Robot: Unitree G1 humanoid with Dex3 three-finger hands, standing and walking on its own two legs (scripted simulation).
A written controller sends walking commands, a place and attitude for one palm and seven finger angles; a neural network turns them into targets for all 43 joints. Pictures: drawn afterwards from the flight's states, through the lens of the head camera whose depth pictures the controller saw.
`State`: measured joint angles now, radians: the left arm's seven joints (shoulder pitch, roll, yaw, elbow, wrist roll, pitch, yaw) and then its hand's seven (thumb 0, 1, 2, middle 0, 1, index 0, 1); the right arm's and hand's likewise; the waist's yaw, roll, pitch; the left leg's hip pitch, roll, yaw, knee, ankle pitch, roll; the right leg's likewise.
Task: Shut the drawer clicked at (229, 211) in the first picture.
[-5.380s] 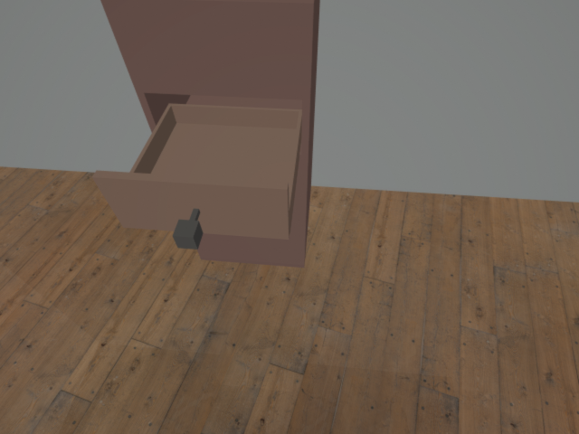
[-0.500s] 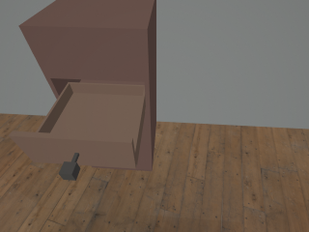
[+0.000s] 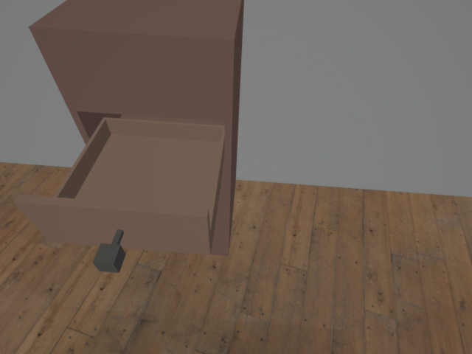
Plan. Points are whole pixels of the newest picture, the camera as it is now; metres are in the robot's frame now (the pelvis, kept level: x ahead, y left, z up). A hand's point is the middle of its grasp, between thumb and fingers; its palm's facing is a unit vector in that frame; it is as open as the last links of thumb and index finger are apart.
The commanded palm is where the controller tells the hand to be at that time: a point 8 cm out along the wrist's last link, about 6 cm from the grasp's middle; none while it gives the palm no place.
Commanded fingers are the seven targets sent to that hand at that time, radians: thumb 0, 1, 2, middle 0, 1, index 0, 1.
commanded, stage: look again from close up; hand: left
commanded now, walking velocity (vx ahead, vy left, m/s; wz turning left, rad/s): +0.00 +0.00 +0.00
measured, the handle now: (113, 248) +0.33 +0.28 -0.08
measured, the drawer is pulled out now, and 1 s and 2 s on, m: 0.30 0.30 0.30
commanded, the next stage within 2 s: raise the hand and make a fist in 0.06 s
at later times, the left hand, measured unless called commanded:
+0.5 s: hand (139, 337) +0.16 +0.17 -0.04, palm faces -0.05 -1.00 -0.04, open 6.4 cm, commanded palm +0.10 +0.24 -0.05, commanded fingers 0.00 0.90 0.90 -0.56 -0.69 -0.56 -0.69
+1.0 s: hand (108, 340) +0.15 +0.21 -0.02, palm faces +0.02 -1.00 -0.08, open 3.8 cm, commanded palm +0.10 +0.26 -0.02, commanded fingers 0.00 0.90 0.90 -1.06 -1.23 -1.06 -1.23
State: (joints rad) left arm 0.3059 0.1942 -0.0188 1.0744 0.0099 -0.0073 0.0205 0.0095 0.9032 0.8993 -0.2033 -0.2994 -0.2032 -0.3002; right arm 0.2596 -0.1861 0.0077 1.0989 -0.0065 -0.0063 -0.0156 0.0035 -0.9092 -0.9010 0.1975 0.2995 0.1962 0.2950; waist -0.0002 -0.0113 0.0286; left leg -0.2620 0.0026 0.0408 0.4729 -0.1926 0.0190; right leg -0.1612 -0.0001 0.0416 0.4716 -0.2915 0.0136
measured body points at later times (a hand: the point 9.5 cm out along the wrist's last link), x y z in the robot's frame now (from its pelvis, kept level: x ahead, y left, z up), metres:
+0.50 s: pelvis -0.02 -0.02 -0.07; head +0.00 -0.01 +0.38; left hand +0.15 +0.22 -0.03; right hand +0.21 -0.25 -0.11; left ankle +0.04 +0.11 -0.74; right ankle -0.02 -0.13 -0.74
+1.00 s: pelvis -0.03 -0.02 -0.08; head +0.01 -0.02 +0.36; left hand +0.14 +0.26 -0.02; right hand +0.13 -0.25 -0.17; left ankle +0.04 +0.11 -0.74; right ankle -0.02 -0.13 -0.74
